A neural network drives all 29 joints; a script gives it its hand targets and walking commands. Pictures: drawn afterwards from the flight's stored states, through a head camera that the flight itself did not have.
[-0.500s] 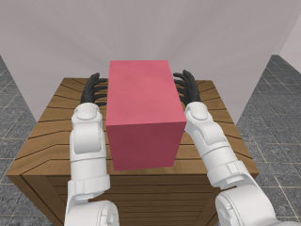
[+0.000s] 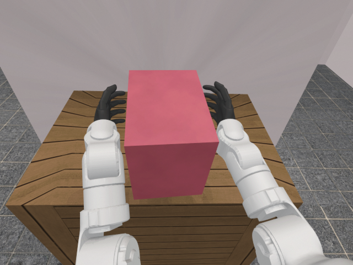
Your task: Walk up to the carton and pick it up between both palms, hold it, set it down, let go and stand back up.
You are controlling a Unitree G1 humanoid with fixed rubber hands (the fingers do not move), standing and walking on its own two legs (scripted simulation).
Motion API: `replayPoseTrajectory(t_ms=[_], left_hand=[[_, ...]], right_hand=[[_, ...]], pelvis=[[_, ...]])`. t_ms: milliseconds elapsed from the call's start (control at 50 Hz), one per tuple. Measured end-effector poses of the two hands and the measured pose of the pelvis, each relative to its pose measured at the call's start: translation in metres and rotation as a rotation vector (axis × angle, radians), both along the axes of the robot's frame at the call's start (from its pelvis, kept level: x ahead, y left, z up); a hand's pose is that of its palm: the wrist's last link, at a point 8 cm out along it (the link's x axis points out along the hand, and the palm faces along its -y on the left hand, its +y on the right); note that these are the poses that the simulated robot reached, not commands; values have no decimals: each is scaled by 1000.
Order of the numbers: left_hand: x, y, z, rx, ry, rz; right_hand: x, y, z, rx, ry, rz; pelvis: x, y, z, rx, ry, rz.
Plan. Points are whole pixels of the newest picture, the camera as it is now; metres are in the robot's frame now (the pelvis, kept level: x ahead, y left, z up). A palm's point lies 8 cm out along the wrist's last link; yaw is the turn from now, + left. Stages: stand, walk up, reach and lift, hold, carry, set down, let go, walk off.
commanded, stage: hold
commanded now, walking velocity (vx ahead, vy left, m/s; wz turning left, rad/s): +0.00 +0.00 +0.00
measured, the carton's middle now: (165, 133) +0.38 +0.01 +0.13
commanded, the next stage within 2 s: none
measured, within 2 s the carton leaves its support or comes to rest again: neither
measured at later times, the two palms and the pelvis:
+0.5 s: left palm (108, 122) +0.36 +0.14 +0.18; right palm (226, 117) +0.37 -0.12 +0.18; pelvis +0.00 +0.00 +0.00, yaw +0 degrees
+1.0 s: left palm (107, 121) +0.36 +0.14 +0.19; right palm (226, 117) +0.36 -0.12 +0.18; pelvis +0.00 +0.00 +0.00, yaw +0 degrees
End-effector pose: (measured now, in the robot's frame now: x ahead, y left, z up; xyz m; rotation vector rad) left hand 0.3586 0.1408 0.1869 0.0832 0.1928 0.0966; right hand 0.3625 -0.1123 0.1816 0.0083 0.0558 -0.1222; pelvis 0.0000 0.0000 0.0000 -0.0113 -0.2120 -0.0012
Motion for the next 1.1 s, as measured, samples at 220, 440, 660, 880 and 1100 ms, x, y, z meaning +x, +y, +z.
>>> replayPoseTrajectory(t_ms=[220, 440, 660, 880, 1100], left_hand=[[7, -6, -2, 14, 2, -17], [6, -6, -5, 10, 5, -11], [4, -4, -3, 11, 1, -8], [4, -5, -2, 8, 4, -11], [5, -5, -3, 5, 8, -13]], right_hand=[[3, -5, -2, 7, 1, -14], [4, -6, -2, 3, 3, -8], [3, -4, -1, 8, -1, -5], [1, -5, 0, 6, 1, -10], [2, -5, 0, 1, 4, -11]], pelvis=[[1, 1, 0, -1, 20, -1], [4, 0, 0, -1, 18, -3], [5, 1, 0, -1, 14, 1], [2, 1, 0, -1, 14, -1], [1, 1, 0, -1, 17, -2]])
